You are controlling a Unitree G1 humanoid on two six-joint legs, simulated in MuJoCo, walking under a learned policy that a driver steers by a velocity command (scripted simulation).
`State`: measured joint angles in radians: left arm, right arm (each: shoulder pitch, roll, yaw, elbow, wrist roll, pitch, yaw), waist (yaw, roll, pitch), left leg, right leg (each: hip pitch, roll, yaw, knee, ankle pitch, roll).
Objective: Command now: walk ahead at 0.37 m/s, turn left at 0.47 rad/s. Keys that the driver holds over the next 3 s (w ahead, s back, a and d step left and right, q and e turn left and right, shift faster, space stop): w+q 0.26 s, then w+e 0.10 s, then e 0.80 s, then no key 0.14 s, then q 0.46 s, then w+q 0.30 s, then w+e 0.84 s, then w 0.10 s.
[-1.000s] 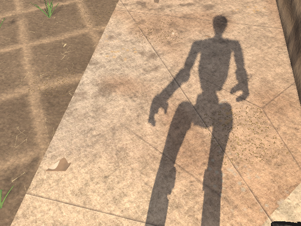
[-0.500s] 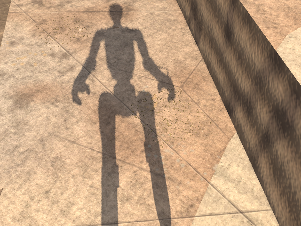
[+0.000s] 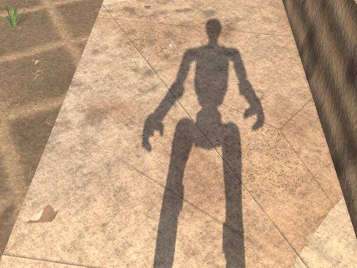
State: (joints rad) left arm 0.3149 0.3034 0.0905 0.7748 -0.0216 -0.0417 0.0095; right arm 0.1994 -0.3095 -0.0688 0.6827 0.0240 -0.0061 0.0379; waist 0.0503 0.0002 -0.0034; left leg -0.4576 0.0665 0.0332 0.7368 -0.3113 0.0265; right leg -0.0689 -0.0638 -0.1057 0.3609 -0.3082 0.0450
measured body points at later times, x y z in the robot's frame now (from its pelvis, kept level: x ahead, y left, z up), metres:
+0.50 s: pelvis +0.22 +0.06 -0.01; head +0.25 +0.08 +0.43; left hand +0.42 +0.32 -0.10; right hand +0.29 -0.23 -0.12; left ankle +0.05 +0.11 -0.74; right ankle +0.44 -0.03 -0.72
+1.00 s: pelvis +0.40 +0.10 -0.05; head +0.43 +0.10 +0.40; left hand +0.56 +0.38 -0.15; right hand +0.55 -0.18 -0.14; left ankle +0.47 +0.23 -0.77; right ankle +0.43 -0.01 -0.78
